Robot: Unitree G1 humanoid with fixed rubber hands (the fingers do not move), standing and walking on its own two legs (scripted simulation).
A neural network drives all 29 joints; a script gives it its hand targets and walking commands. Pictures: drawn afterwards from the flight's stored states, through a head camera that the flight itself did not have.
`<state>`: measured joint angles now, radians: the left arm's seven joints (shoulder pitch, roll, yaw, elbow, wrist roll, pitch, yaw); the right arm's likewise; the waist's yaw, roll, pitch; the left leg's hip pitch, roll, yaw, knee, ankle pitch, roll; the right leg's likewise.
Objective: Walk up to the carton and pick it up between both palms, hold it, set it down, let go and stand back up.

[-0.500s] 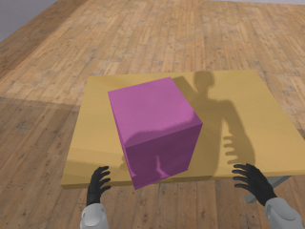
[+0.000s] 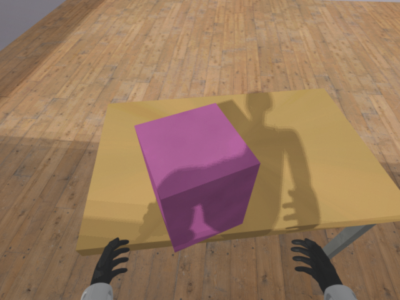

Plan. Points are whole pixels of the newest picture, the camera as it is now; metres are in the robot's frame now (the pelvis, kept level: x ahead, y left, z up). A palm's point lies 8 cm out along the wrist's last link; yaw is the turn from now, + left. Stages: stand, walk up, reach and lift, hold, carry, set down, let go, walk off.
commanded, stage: set down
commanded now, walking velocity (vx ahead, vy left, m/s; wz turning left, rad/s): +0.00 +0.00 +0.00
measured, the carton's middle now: (194, 180) +0.42 +0.05 -0.06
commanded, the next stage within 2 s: let go in 0.16 s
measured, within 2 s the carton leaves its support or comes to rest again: neither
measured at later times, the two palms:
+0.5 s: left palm (92, 297) +0.16 +0.25 -0.08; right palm (320, 287) +0.17 -0.21 -0.08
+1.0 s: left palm out of the picture +0.09 +0.26 -0.12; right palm out of the picture +0.07 -0.26 -0.09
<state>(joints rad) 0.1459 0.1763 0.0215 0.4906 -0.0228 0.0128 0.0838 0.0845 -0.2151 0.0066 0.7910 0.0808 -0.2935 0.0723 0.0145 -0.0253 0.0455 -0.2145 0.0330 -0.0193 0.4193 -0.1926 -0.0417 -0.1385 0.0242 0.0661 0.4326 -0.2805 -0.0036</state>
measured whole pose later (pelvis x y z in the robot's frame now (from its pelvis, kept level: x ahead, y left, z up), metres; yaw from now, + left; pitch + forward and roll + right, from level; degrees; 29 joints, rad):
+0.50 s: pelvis +0.00 +0.01 +0.00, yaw +0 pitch -3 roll +0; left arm 0.19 0.22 0.02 0.54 -0.01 0.08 0.02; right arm 0.13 -0.16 -0.05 0.75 -0.03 -0.20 0.03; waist 0.02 -0.02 0.08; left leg -0.14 0.02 -0.01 0.39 -0.19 -0.03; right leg -0.06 0.01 0.08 0.38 -0.27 0.01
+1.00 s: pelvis +0.00 +0.01 +0.00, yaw +0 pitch -4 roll -1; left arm 0.29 0.25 0.04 0.73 0.01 -0.01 0.01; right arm 0.30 -0.25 -0.04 0.80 -0.02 -0.03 -0.02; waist -0.01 -0.04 0.01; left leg -0.20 0.04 -0.03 0.50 -0.24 -0.03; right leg -0.09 0.03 0.06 0.45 -0.29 0.00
